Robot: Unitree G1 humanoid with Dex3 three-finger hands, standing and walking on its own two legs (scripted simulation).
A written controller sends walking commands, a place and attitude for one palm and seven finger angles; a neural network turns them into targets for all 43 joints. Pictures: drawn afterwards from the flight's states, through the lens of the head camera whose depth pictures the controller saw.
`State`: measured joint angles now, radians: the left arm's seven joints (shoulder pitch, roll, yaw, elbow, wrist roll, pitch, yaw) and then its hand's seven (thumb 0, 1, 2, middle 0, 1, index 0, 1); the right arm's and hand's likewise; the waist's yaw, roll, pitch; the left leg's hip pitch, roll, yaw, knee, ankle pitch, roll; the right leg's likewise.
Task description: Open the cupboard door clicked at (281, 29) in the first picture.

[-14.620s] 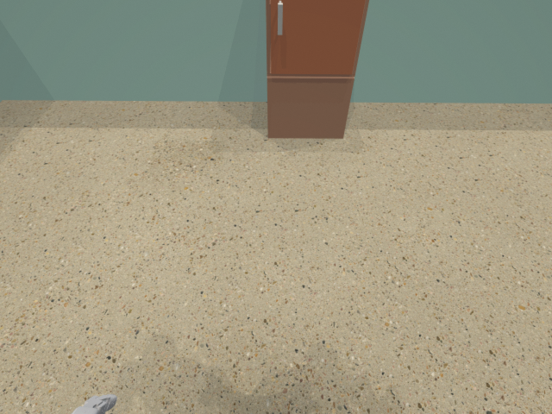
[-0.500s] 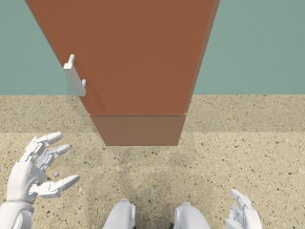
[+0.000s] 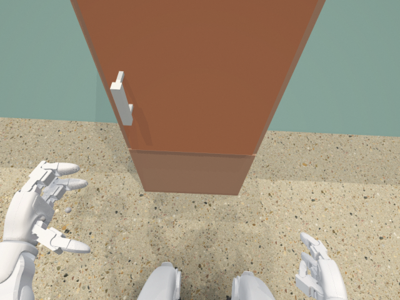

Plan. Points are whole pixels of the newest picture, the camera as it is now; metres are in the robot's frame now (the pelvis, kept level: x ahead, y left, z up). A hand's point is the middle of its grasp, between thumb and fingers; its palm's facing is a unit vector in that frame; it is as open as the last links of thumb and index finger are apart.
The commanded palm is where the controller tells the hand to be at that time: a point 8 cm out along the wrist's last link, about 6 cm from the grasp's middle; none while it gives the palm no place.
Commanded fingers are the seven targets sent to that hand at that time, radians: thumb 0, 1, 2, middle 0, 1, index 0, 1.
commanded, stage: raise the hand with hooked fingers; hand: left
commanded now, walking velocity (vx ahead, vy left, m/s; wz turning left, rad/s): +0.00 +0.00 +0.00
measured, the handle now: (124, 99) +0.54 +0.23 +0.02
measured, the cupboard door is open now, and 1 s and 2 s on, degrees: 0 0 0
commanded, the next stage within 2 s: move the hooked fingers beside the handle in 0.72 s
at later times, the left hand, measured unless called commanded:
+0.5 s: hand (72, 189) +0.30 +0.26 +0.04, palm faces +0.04 -1.00 -0.04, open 14.0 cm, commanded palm +0.27 +0.31 +0.04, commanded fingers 0.00 -0.50 0.30 -0.30 -1.20 -0.30 -1.20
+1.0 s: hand (77, 184) +0.31 +0.26 +0.03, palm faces +0.06 -1.00 -0.04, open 14.0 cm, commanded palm +0.30 +0.31 +0.04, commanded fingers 0.00 -0.50 0.30 -0.30 -1.20 -0.30 -1.20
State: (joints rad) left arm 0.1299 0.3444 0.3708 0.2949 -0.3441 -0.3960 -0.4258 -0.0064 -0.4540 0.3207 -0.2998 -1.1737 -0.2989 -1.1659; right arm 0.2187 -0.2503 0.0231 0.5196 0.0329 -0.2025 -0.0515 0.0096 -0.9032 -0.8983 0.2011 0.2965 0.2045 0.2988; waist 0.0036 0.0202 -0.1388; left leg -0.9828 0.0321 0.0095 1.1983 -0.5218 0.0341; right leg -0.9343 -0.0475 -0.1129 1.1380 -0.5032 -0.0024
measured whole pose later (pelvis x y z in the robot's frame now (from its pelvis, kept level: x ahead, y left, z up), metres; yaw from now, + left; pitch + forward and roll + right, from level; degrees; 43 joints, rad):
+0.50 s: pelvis +0.01 -0.01 +0.00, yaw -1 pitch +19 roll -3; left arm 0.02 0.38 0.45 0.41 -0.38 -0.39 -0.50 -0.01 -0.50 0.30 -0.30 -1.20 -0.30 -1.20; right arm 0.27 -0.29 0.00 0.55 0.03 -0.19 -0.05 0.01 -0.90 -0.90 0.20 0.30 0.20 0.30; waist -0.02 0.02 -0.13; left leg -0.99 0.05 0.02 1.19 -0.53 0.03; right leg -0.96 -0.03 -0.10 1.13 -0.51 -0.01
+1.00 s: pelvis +0.00 -0.02 -0.01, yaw +0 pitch +19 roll -2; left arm -0.11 0.41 0.47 0.55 -0.36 -0.42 -0.52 -0.01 -0.50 0.30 -0.31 -1.20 -0.30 -1.20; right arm 0.23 -0.28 0.02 0.56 0.04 -0.18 -0.08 0.01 -0.90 -0.90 0.20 0.30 0.20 0.30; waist -0.01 0.02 -0.13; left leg -1.02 0.05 -0.01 1.23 -0.53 0.00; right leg -0.98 -0.02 -0.12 1.18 -0.52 -0.03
